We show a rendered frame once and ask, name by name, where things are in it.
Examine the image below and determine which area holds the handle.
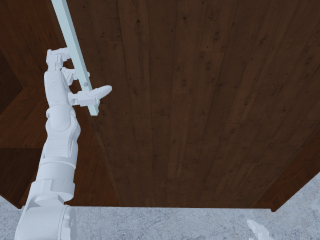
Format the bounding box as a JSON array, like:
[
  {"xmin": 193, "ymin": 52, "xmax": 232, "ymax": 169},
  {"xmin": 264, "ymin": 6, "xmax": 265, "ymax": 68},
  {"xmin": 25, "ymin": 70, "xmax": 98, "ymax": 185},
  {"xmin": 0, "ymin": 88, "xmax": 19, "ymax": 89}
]
[{"xmin": 51, "ymin": 0, "xmax": 100, "ymax": 116}]

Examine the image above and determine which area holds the right robot hand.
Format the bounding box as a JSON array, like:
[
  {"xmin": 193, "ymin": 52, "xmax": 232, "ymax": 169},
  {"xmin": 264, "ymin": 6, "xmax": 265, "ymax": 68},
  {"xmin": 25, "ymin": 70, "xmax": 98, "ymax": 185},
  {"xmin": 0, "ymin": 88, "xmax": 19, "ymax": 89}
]
[{"xmin": 247, "ymin": 219, "xmax": 274, "ymax": 240}]

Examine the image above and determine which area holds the left robot hand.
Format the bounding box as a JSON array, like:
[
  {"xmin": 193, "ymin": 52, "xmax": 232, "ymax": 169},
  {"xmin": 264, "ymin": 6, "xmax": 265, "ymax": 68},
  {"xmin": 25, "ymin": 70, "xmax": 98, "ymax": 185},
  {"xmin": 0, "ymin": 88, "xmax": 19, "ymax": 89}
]
[{"xmin": 44, "ymin": 47, "xmax": 112, "ymax": 108}]

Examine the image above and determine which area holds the left robot upper arm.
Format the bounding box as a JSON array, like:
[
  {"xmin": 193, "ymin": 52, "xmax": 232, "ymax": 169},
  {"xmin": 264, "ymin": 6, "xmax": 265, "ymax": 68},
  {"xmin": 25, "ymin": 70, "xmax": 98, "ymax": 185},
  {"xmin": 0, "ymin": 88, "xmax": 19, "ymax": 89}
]
[{"xmin": 17, "ymin": 204, "xmax": 77, "ymax": 240}]

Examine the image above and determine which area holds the wardrobe door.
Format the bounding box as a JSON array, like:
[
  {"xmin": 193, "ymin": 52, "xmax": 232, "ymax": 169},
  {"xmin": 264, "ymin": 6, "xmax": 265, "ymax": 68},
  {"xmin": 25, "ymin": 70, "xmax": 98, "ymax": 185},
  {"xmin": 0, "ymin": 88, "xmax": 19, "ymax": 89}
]
[
  {"xmin": 258, "ymin": 129, "xmax": 320, "ymax": 202},
  {"xmin": 45, "ymin": 0, "xmax": 320, "ymax": 209}
]

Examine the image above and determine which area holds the robot left forearm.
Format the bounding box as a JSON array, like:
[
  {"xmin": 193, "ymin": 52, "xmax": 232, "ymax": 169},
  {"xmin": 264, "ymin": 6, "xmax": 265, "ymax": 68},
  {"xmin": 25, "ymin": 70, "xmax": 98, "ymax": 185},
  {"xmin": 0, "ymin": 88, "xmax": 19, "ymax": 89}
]
[{"xmin": 14, "ymin": 104, "xmax": 81, "ymax": 240}]

